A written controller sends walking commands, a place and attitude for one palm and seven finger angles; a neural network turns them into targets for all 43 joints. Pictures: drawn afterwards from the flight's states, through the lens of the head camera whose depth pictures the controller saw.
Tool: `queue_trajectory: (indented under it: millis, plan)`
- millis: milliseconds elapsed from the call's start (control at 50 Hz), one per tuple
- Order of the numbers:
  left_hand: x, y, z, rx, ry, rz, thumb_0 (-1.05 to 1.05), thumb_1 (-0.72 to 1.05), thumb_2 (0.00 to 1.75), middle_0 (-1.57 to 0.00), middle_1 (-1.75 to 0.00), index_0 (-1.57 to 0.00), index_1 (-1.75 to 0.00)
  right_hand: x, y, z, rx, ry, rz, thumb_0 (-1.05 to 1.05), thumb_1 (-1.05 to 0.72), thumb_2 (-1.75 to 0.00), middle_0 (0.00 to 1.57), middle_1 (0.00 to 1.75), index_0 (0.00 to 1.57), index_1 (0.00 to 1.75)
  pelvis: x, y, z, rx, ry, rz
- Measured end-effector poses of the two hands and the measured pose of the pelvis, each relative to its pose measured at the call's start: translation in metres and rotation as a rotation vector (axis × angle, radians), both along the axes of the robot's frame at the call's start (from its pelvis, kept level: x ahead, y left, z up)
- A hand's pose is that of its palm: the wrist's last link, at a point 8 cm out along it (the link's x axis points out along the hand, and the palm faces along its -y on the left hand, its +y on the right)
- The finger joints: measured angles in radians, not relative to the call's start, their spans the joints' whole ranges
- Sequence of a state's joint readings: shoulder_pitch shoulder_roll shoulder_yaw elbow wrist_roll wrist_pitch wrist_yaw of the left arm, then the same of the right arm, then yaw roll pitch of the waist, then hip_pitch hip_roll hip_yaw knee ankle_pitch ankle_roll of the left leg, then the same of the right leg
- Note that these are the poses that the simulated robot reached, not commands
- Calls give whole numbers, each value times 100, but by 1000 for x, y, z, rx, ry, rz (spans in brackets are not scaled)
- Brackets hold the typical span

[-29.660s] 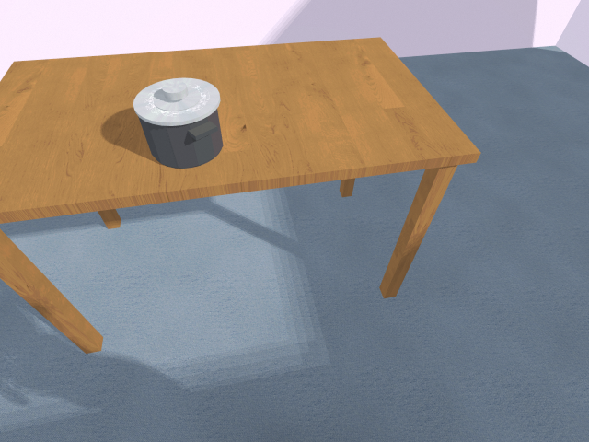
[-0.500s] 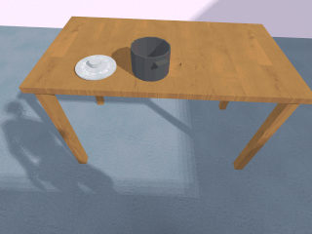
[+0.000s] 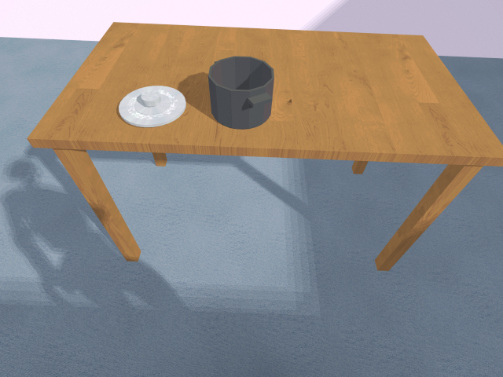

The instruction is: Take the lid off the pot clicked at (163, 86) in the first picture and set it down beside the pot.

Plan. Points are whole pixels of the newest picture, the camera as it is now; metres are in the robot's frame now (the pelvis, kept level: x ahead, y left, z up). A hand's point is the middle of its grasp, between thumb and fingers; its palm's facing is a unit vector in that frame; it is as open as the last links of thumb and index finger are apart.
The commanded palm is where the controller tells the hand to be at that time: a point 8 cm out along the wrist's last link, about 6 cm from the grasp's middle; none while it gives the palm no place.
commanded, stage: let the arm hang, fingers relaxed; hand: left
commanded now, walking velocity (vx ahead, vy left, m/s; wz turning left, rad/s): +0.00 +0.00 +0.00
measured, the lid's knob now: (151, 98) +0.76 +0.30 -0.01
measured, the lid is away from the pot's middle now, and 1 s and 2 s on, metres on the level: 0.24 0.24 0.24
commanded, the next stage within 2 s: look to check the result in 0.52 s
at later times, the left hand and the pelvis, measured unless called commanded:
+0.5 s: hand out of the picture +0.00 +0.17 -0.18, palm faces +0.04 -0.98 -0.19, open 7.3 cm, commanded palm none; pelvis -0.01 +0.00 +0.00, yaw +0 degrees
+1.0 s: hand out of the picture -0.01 +0.16 -0.18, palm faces +0.04 -0.98 -0.19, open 7.4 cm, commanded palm none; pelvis -0.01 +0.00 +0.00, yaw +0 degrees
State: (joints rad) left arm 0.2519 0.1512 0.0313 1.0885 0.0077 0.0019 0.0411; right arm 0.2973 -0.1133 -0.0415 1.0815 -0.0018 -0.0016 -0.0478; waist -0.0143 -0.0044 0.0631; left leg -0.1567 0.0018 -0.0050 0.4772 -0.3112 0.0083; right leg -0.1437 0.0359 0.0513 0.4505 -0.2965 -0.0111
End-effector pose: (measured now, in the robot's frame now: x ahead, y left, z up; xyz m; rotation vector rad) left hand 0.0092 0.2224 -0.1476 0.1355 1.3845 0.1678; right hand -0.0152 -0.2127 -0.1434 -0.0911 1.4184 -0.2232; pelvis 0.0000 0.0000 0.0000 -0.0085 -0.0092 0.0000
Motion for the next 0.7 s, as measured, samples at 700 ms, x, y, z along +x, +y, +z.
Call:
queue_trajectory:
  millis: [700]
  plan:
    - [-21,-4,1,-7,23,7,1,92,90,-20,-30,-20,-30,-16,8,-1,18,10,-8,1,-92,-90,20,30,20,30,-10,1,1,4,-5,-4]
